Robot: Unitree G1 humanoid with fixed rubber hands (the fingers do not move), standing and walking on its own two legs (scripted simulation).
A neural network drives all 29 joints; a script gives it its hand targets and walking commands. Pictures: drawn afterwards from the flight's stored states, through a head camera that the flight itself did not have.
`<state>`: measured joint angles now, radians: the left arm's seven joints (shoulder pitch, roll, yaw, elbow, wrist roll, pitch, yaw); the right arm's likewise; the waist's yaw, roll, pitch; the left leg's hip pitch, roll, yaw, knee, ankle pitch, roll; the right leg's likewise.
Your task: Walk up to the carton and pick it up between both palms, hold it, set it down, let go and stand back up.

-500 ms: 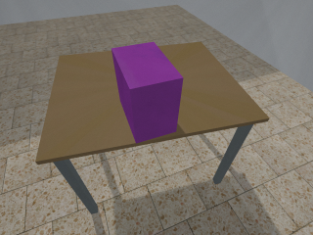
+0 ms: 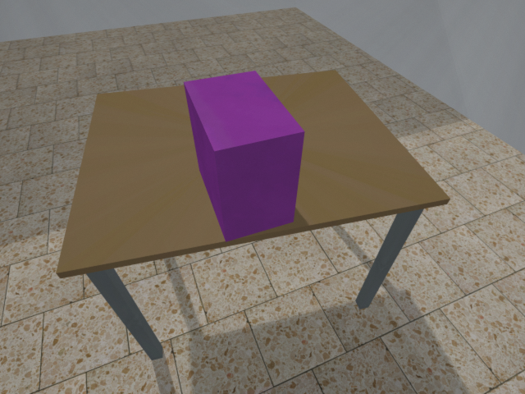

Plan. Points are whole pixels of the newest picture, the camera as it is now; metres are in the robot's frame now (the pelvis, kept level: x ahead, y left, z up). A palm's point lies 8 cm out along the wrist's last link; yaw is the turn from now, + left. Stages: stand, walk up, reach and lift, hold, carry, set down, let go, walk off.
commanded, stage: walk up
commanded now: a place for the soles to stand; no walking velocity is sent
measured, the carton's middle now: (240, 154) +0.63 +0.07 +0.02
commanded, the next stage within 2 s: none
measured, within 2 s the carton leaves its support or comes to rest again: neither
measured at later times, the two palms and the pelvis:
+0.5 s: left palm out of the picture +0.16 +0.21 -0.09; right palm out of the picture +0.19 -0.42 -0.09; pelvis +0.10 -0.10 -0.01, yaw +6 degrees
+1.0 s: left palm (159, 366) +0.22 +0.19 -0.11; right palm (455, 262) +0.42 -0.39 -0.10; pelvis +0.20 -0.13 -0.03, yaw +17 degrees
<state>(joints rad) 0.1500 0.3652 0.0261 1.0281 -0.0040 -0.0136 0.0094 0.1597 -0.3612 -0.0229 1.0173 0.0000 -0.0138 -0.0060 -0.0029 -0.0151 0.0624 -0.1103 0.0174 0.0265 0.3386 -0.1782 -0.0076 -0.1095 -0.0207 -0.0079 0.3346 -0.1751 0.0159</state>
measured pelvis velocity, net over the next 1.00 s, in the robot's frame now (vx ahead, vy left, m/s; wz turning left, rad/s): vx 0.20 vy -0.13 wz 0.29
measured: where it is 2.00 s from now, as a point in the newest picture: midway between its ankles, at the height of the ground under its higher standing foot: outside the picture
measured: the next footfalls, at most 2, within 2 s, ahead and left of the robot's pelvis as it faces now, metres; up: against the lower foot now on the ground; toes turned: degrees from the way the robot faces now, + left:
right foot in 0.34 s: +0.17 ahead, -0.22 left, +0.00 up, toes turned -1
left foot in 0.70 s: +0.26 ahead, +0.04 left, +0.00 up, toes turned +12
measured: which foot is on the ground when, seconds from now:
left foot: down 0.00-0.32, up 0.34-0.68, down 0.70-0.96, up 0.98-1.00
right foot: down 0.00-0.06, up 0.08-0.32, down 0.34-0.70, up 0.72-0.92, down 0.94-1.00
